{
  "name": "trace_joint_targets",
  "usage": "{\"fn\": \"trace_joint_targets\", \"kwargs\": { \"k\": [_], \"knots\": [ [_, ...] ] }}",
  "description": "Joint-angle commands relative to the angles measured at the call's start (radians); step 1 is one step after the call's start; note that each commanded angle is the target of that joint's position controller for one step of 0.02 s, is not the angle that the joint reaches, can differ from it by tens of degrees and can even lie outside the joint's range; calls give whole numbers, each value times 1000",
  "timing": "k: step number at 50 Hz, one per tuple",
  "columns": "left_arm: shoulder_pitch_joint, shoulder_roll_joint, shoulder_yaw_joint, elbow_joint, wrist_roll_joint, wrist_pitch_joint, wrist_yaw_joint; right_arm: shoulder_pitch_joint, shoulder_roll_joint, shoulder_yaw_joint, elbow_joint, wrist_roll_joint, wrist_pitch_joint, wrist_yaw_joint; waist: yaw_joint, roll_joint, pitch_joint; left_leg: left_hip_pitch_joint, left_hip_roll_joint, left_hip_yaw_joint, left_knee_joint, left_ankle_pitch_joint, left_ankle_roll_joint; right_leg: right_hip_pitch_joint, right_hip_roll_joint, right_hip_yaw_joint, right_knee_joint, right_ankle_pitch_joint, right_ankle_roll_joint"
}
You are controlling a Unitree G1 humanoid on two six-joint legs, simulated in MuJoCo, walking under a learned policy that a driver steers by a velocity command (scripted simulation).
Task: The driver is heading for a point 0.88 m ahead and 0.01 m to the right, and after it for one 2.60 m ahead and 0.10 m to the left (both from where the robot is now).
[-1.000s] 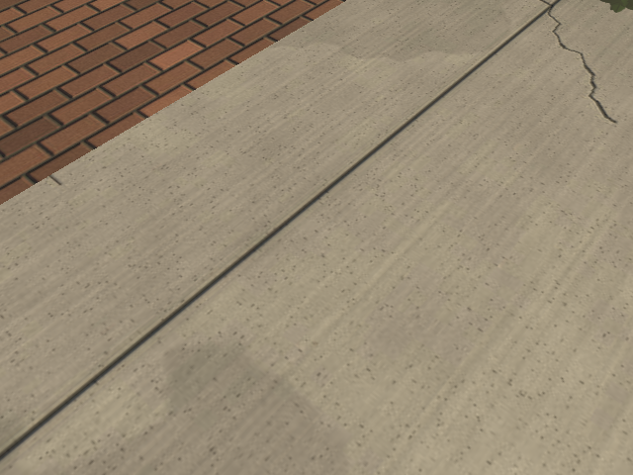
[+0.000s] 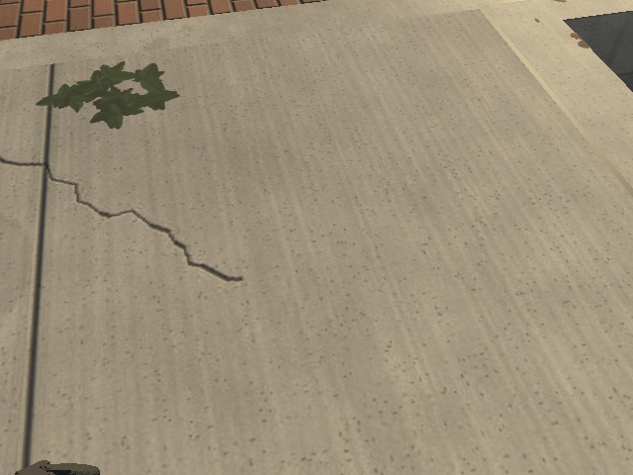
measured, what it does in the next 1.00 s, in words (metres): walks ahead, turning left: right foot, then left foot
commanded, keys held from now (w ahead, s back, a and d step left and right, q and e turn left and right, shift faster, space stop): w+e+shift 0.16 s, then w+shift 0.08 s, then w+q+shift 0.44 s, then q+shift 0.32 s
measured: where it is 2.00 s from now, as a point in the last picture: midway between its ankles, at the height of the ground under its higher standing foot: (355, 261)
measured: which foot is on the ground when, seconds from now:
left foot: down 0.00-0.22, up 0.24-0.64, down 0.66-1.00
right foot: up 0.00-0.20, down 0.22-0.64, up 0.66-1.00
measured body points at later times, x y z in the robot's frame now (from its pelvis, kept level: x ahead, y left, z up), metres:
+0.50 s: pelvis +0.46 -0.06 +0.00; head +0.48 -0.06 +0.44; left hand +0.52 +0.21 -0.13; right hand +0.55 -0.34 -0.11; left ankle +0.66 +0.05 -0.66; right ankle +0.34 -0.06 -0.74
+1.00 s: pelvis +0.90 -0.11 -0.01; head +0.94 -0.08 +0.44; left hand +1.13 +0.16 -0.05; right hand +0.99 -0.40 -0.12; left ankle +0.79 -0.06 -0.74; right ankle +1.13 -0.20 -0.71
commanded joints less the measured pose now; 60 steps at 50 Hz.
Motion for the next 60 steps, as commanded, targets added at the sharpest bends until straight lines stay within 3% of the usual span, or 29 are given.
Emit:
{"fn": "trace_joint_targets", "kwargs": {
  "k": [1,6,9,10,11,12,13,14,16,19,22,29,32,33,34,35,36,38,40,41,45,48,50,51,52,53,55,58,60],
  "knots": [
    [-66,-35,-34,-124,-6,1,-22,-98,-30,11,-57,2,-40,10,80,142,82,-67,241,-77,-253,311,77,-61,-64,36,-110,151,3],
    [-195,-39,-46,-141,-5,-8,-43,19,-107,-4,-15,1,-31,-3,47,111,123,58,195,120,-204,952,26,129,52,-181,-458,205,-75],
    [49,23,-17,-66,-1,-16,-17,17,-194,-24,-28,-1,12,-26,195,188,-40,129,261,105,184,1411,31,423,150,-175,-495,49,-128],
    [266,66,10,4,1,-22,-1,-27,-200,-24,-49,-5,24,-25,285,193,-126,27,274,78,435,1357,57,672,163,-113,-546,17,-162],
    [376,105,41,63,-3,-22,25,-42,-172,-23,-57,-11,31,-15,312,110,-156,-181,191,81,784,810,53,904,123,-4,-643,-10,-190],
    [293,195,59,55,-15,-15,45,-20,-11,14,-111,-25,25,-3,165,-145,-131,-486,39,51,1162,-211,39,1002,-90,316,-615,136,-197],
    [298,230,64,4,6,-5,52,16,-52,18,-205,18,9,-1,148,-130,-387,-703,5,-173,1310,-177,30,1225,-267,744,-840,-26,-360],
    [302,169,61,13,5,-7,66,-95,-92,18,-197,22,-5,-2,175,49,-275,-767,52,-203,1270,-65,35,1109,-260,728,-959,-129,-312],
    [228,81,33,55,5,-45,76,-106,-56,31,-160,13,4,0,77,174,-40,-672,126,-210,1110,-17,40,745,-209,518,-1000,-22,-241],
    [214,17,4,95,-6,-103,74,-33,-4,37,-109,5,65,32,-10,133,36,-513,154,-265,930,-17,30,482,-148,270,-1081,86,-169],
    [254,2,2,128,-12,-133,50,-206,12,39,-148,24,71,45,39,80,131,-600,133,-227,712,174,57,481,-66,60,-1156,296,-76],
    [306,45,-9,158,-23,-160,78,-310,16,48,-157,24,47,74,51,4,65,-434,-19,3,309,476,163,763,-85,-178,-1091,1167,78],
    [232,117,13,134,12,-106,120,7,-102,2,-63,13,62,63,-130,-54,-104,-124,-136,17,307,269,207,817,-128,-183,-631,1455,100],
    [141,144,23,106,16,-89,122,249,-144,-26,2,12,64,52,-265,-30,-170,108,-102,-79,255,210,266,664,-114,-175,-255,1327,94],
    [84,59,3,97,19,-94,100,294,-172,-45,31,28,72,35,-262,134,-126,253,-32,-190,252,162,307,391,57,-171,181,357,78],
    [187,-77,-35,-4,-13,-115,83,162,-259,-60,2,-1,77,29,-50,416,-174,498,190,-711,201,332,506,-95,174,-23,523,-343,147],
    [168,-28,-51,-39,-8,-141,82,108,-226,-63,-54,10,79,23,-80,214,-264,500,269,-952,-7,219,543,-177,130,123,502,-272,119],
    [126,4,-53,-35,1,-151,75,-5,-118,-38,-62,18,77,10,36,-50,-12,110,221,-777,-82,392,437,-69,32,115,247,-146,105],
    [130,6,-56,-42,25,-97,78,-47,-102,-25,-77,28,58,11,95,-79,65,-149,143,-600,-84,708,385,67,-10,87,89,-172,142],
    [96,43,-29,-75,-39,-121,73,-148,-29,-4,-153,52,17,22,108,-20,50,-245,73,-586,-128,602,372,142,14,127,-32,-164,142],
    [-72,-66,-53,-136,-15,-127,92,-121,-154,-52,-127,77,45,-26,41,44,-41,-365,-101,-425,-2,709,207,385,156,7,-620,152,184],
    [-91,-32,-29,-154,-54,-116,86,-60,-115,-53,-110,74,90,-48,10,154,-105,-279,-122,-515,109,494,107,479,205,51,-794,328,187],
    [-2,2,-4,-134,-46,-119,88,-142,-71,-46,-153,72,95,-50,80,192,-141,-241,-155,-522,287,425,53,599,155,95,-916,467,160],
    [158,17,5,-86,-24,-120,91,-162,-26,-32,-177,53,95,-46,142,174,-259,-251,-177,-457,512,301,15,786,44,143,-905,599,110],
    [235,42,1,-77,-9,-112,96,-110,87,6,-204,6,98,-44,121,-16,-375,-413,-237,-367,786,-413,-4,1008,-212,391,-749,1064,16],
    [226,83,6,-60,9,-108,82,135,34,12,-221,43,88,-14,-7,-243,-537,-523,-196,-432,1093,-474,-23,1126,-501,816,-737,983,-242],
    [24,-22,-5,-137,-8,-87,93,-28,-117,-20,-198,54,116,-7,49,-46,-352,-625,-70,-352,1170,-256,-61,915,-334,628,-825,428,-219],
    [28,-11,-20,-89,-12,-51,91,-187,-58,-2,-250,39,132,-26,38,30,-126,-518,-45,-293,975,-185,-58,542,-155,389,-898,461,-129],
    [39,-27,-22,-46,-20,-51,78,-169,37,33,-249,20,111,-24,3,-5,-139,-382,-38,-231,702,-215,-52,467,-87,307,-910,653,-111]
  ]
}}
